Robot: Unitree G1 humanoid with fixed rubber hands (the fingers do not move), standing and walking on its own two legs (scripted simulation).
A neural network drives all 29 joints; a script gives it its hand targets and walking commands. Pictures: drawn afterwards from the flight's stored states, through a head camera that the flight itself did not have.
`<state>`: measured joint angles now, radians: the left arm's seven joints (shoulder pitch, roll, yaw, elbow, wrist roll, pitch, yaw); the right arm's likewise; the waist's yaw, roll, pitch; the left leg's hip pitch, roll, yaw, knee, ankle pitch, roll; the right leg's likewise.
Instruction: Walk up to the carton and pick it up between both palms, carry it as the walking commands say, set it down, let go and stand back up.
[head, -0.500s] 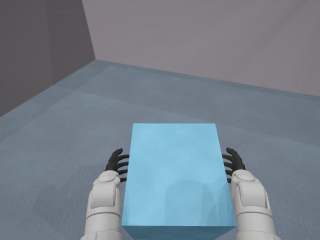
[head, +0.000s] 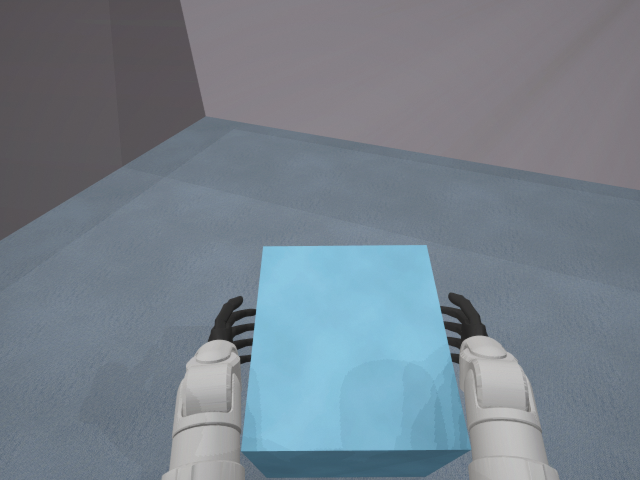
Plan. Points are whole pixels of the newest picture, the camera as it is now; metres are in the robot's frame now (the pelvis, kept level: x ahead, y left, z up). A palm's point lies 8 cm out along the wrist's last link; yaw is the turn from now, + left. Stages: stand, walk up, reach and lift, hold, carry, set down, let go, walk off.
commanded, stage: reach and lift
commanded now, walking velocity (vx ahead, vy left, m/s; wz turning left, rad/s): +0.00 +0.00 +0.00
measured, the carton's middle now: (345, 363) +0.32 +0.00 -0.03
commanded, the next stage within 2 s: hold in 0.46 s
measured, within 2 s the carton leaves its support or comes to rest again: neither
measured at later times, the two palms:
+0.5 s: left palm (227, 358) +0.29 +0.15 +0.04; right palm (478, 350) +0.29 -0.17 +0.05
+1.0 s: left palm (222, 362) +0.28 +0.16 +0.04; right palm (475, 353) +0.28 -0.17 +0.05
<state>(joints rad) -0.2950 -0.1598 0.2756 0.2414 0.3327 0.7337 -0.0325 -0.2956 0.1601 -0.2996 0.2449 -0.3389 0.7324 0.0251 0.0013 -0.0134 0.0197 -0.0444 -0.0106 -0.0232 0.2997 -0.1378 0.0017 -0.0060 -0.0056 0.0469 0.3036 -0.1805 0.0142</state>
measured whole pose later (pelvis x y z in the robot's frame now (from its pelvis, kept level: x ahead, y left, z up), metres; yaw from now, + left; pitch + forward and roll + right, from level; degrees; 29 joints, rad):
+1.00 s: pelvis +0.00 +0.00 +0.00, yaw +0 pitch -7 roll +0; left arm -0.23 -0.15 0.23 0.19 0.31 0.76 -0.02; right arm -0.25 0.15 -0.26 0.20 -0.31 0.73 0.03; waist 0.01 -0.02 0.02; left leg -0.05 -0.01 -0.02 0.30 -0.14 0.00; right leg -0.01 0.00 0.05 0.31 -0.18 0.01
